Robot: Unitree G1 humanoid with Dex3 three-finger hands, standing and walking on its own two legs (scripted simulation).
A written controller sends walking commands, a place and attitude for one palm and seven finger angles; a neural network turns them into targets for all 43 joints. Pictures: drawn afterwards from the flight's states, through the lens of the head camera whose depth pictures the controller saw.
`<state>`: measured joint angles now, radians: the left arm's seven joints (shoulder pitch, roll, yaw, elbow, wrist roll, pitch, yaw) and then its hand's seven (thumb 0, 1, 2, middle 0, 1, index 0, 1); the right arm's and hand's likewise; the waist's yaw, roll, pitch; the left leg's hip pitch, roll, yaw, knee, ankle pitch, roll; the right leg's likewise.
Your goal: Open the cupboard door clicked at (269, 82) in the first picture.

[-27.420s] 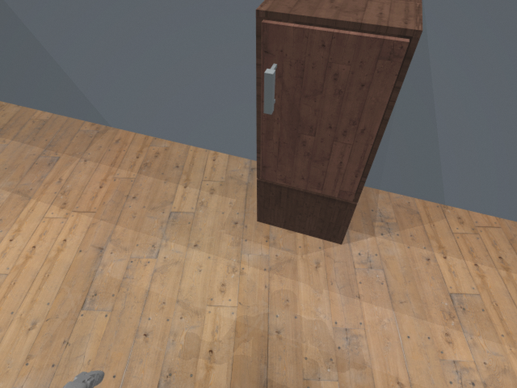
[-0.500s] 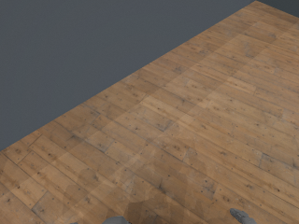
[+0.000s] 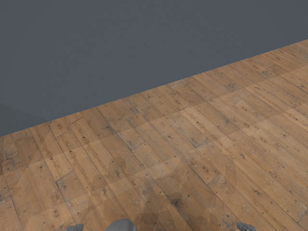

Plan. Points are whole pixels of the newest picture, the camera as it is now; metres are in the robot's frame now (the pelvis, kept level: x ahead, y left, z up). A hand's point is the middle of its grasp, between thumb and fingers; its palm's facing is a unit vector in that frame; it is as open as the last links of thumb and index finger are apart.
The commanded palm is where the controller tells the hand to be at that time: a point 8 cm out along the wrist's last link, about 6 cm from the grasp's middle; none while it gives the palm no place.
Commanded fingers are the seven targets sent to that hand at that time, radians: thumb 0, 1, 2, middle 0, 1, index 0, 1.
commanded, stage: turn to face it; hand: left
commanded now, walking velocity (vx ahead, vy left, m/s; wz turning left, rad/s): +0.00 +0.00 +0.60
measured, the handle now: out of the picture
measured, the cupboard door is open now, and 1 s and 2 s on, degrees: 55 55 55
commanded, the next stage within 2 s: none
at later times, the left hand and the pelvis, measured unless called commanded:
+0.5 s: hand out of the picture +0.05 +0.18 -0.16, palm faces +0.31 -0.91 -0.29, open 7.4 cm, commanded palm none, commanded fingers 0.00 0.90 0.90 -0.20 -0.30 -0.20 -0.30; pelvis +0.03 -0.04 +0.00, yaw +18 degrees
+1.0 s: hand out of the picture +0.02 +0.17 -0.15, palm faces +0.58 -0.76 -0.30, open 7.4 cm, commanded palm none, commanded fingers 0.00 0.90 0.90 -0.20 -0.30 -0.20 -0.30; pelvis +0.06 -0.07 -0.01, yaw +37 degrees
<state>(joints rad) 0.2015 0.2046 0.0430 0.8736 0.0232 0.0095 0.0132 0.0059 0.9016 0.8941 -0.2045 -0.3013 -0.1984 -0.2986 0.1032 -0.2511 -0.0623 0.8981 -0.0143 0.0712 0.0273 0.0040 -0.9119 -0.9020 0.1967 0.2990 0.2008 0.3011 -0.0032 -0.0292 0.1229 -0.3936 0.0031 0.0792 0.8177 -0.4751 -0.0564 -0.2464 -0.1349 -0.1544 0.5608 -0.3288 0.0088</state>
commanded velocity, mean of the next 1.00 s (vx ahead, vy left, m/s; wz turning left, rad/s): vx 0.00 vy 0.00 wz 0.60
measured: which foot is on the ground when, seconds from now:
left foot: up 0.00-0.06, down 0.08-0.34, up 0.36-0.60, down 0.62-0.92, up 0.94-1.00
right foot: down 0.00-0.06, up 0.08-0.32, down 0.34-0.62, up 0.64-0.90, down 0.92-1.00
